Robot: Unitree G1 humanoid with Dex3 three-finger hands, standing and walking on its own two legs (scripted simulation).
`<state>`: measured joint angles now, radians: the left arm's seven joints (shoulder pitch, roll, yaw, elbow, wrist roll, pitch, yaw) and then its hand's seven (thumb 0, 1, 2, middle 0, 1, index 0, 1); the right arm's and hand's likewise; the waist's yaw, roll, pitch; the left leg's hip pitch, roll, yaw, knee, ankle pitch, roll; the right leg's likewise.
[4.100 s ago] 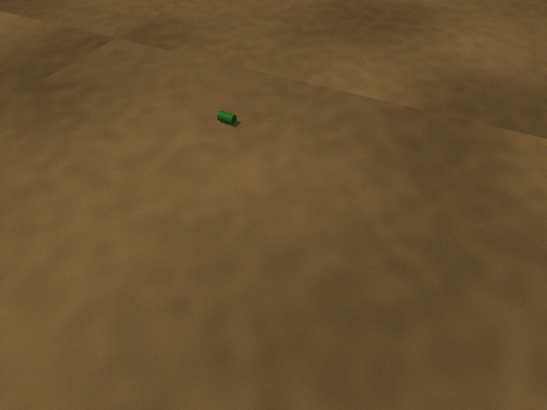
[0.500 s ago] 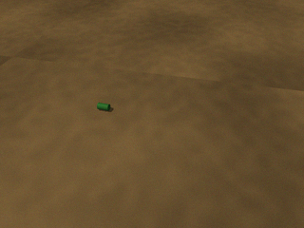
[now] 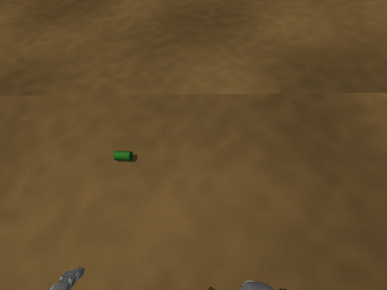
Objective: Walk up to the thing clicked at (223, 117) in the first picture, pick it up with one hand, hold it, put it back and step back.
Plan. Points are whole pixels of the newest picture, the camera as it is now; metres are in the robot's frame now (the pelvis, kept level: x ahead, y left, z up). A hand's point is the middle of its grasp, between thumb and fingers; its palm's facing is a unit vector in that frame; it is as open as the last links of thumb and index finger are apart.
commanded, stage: walk up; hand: left
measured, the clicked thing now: (123, 155) +0.98 +0.52 -0.72
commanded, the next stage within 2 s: none
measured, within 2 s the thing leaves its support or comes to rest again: neither
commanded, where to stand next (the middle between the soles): +0.55 +0.29 m, yaw -4 degrees
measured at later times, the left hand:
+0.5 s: hand (28, 266) +0.22 +0.45 -0.14, palm faces -0.06 -0.90 -0.44, open 7.4 cm
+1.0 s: hand (18, 202) +0.37 +0.51 -0.09, palm faces -0.03 -0.85 -0.52, open 7.4 cm
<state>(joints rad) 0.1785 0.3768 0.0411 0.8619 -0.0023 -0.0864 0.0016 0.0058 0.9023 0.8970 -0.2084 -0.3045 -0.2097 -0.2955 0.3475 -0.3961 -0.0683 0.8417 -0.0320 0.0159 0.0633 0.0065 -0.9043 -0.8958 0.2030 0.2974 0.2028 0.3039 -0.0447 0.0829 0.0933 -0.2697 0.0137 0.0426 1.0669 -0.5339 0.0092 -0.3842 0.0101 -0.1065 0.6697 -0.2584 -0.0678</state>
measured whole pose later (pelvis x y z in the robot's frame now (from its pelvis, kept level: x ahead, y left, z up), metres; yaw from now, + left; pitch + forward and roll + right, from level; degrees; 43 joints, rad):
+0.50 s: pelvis +0.17 +0.15 +0.01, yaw -1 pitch -3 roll -1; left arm 0.31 0.47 0.05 0.95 -0.01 -0.07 0.02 0.01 0.91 0.90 -0.20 -0.30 -0.21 -0.29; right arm 0.26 -0.39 -0.09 0.82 -0.02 -0.01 0.09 0.00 -0.90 -0.90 0.20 0.30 0.20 0.30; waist -0.03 -0.03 0.09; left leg -0.34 0.07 0.08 0.67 -0.29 0.01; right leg -0.50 -0.05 0.03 1.16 -0.39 -0.06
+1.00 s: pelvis +0.32 +0.21 +0.01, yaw -2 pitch -3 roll -1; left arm 0.33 0.40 0.05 0.87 0.02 -0.11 0.02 0.01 0.90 0.90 -0.21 -0.30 -0.21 -0.30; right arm 0.27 -0.47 -0.10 0.82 -0.03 0.04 0.10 0.00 -0.91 -0.90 0.20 0.30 0.20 0.30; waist 0.01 0.13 0.08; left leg -0.55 0.10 -0.08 1.02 -0.33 -0.01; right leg -0.27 -0.07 -0.08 0.59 -0.26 -0.01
